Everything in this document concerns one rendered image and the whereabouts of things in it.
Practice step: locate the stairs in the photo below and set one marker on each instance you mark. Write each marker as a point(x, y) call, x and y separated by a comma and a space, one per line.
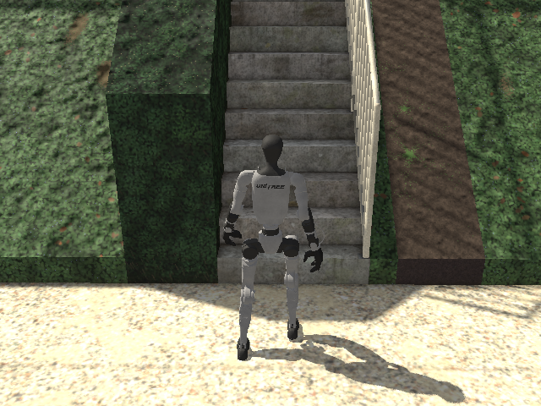
point(289, 75)

